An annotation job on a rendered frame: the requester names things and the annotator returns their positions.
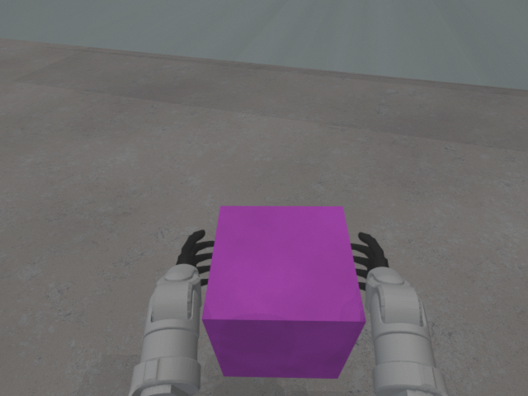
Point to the robot left forearm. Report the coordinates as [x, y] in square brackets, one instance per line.
[168, 364]

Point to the robot right forearm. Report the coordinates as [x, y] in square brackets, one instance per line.
[405, 363]

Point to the carton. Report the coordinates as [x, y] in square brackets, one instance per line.
[282, 299]

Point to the right robot hand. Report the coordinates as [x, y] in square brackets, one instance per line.
[374, 253]

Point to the left robot hand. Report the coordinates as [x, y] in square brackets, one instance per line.
[191, 248]

